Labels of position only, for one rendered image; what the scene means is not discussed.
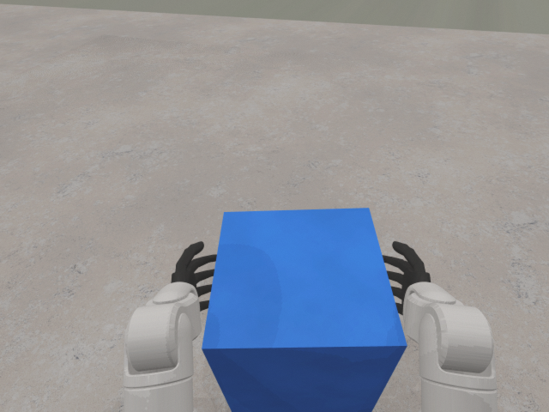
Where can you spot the carton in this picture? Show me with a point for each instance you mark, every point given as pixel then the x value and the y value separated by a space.
pixel 301 315

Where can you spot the right robot hand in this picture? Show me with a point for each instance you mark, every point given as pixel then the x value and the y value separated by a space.
pixel 413 268

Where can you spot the robot right forearm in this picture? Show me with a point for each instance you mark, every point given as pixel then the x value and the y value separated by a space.
pixel 456 351

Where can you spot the robot left forearm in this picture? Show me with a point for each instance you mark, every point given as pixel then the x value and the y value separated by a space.
pixel 158 351

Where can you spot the left robot hand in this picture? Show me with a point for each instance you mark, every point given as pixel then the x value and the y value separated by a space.
pixel 185 269

